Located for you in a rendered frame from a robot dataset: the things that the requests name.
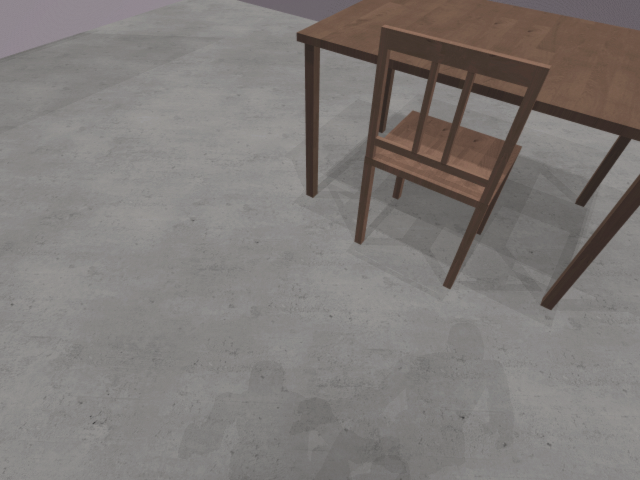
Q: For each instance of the table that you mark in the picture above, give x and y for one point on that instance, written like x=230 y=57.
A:
x=594 y=79

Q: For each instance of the chair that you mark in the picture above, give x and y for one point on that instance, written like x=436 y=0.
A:
x=455 y=161

